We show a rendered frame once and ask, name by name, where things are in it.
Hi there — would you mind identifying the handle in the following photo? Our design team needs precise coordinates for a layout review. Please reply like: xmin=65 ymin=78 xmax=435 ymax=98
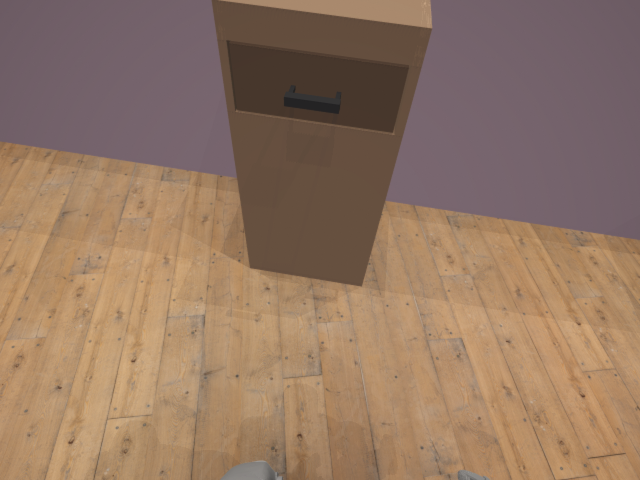
xmin=284 ymin=85 xmax=341 ymax=114

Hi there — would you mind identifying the drawer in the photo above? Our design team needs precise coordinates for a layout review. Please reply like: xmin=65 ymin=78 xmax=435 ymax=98
xmin=229 ymin=41 xmax=409 ymax=133

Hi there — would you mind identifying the cabinet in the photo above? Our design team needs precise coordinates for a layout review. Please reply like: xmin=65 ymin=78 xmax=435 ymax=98
xmin=212 ymin=0 xmax=432 ymax=287

